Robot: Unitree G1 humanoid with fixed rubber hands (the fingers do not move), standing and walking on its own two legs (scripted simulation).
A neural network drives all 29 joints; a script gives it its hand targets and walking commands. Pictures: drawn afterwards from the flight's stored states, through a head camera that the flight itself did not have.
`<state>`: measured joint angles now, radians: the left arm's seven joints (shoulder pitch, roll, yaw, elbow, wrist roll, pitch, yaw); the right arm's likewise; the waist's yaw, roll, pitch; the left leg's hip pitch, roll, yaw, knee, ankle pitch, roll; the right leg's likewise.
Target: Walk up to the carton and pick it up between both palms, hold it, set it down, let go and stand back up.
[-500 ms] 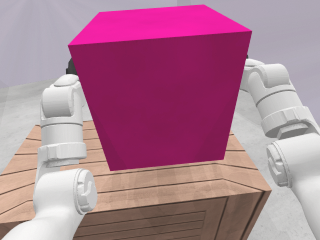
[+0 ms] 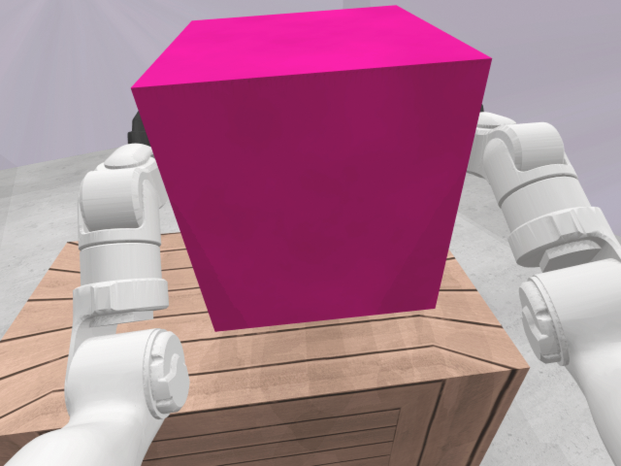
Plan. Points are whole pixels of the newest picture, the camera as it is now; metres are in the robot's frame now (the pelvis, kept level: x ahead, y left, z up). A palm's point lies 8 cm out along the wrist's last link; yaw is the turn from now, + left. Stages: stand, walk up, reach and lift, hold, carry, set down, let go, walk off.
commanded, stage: hold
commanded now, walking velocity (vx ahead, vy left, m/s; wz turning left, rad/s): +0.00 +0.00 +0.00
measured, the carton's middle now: (310, 160) +0.41 -0.01 +0.27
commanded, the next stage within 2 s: none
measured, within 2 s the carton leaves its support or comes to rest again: neither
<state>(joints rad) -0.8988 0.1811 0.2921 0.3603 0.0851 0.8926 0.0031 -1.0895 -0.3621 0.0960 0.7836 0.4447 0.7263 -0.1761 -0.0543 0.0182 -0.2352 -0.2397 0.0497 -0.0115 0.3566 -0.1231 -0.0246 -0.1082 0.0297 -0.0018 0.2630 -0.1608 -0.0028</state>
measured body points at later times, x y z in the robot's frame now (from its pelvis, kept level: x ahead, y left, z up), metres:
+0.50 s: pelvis +0.00 +0.00 +0.00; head -0.10 +0.01 +0.44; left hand +0.37 +0.18 +0.30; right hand +0.38 -0.19 +0.31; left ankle +0.04 +0.13 -0.75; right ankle -0.01 -0.12 -0.75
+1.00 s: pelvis -0.01 +0.00 +0.00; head -0.10 +0.02 +0.44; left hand +0.37 +0.18 +0.30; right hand +0.38 -0.19 +0.31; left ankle +0.04 +0.13 -0.75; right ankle -0.01 -0.12 -0.75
